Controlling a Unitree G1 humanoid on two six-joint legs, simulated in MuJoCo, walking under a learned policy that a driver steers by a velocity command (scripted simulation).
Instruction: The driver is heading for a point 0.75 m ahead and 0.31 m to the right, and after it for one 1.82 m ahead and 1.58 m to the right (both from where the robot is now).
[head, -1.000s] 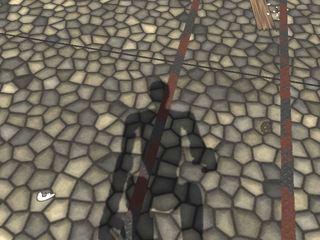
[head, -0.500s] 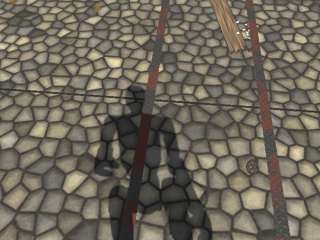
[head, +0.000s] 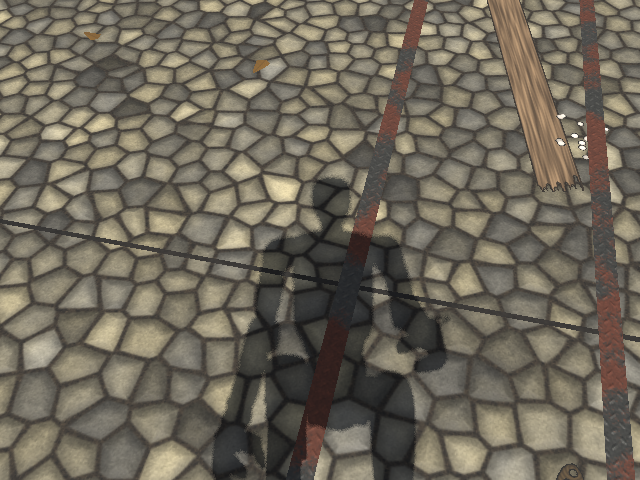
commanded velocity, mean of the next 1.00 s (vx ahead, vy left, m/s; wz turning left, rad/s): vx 0.50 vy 0.00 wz -0.49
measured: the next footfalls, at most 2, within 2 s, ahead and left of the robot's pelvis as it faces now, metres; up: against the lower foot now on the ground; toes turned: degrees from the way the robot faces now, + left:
left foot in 0.10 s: +0.23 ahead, +0.11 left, +0.00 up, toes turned +1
right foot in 0.64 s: +0.45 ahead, -0.14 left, +0.00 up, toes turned -25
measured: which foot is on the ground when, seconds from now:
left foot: up 0.00-0.08, down 0.10-0.66, up 0.68-1.00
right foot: down 0.00-0.12, up 0.14-0.62, down 0.64-1.00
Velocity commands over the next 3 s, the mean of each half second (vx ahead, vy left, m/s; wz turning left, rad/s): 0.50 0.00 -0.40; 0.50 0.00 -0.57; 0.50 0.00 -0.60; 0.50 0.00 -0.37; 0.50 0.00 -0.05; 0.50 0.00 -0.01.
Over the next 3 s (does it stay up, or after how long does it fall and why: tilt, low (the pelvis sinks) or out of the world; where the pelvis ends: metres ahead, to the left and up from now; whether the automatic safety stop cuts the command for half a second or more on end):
stays up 1.12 -0.97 0.00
